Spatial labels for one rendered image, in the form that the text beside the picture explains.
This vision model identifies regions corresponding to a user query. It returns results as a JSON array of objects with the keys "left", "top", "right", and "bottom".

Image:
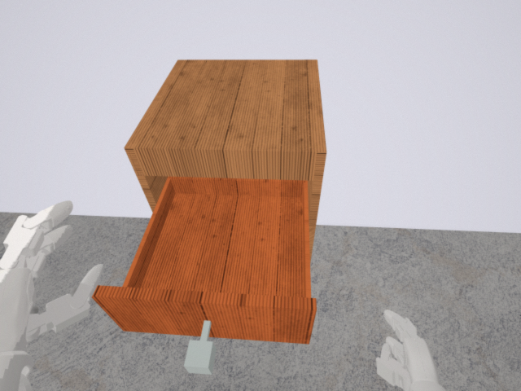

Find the handle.
[{"left": 184, "top": 320, "right": 216, "bottom": 375}]

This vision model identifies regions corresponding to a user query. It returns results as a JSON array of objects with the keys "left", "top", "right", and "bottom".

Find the drawer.
[{"left": 92, "top": 177, "right": 317, "bottom": 344}]

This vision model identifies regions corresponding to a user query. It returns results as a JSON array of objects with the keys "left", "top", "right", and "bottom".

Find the left robot forearm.
[{"left": 0, "top": 351, "right": 33, "bottom": 391}]

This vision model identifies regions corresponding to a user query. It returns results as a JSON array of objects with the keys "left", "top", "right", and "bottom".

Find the robot right hand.
[{"left": 376, "top": 310, "right": 440, "bottom": 391}]

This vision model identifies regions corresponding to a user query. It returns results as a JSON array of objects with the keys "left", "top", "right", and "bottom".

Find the robot left hand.
[{"left": 0, "top": 200, "right": 103, "bottom": 352}]

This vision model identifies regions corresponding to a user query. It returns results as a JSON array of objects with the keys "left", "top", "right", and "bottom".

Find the cabinet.
[{"left": 124, "top": 59, "right": 326, "bottom": 262}]

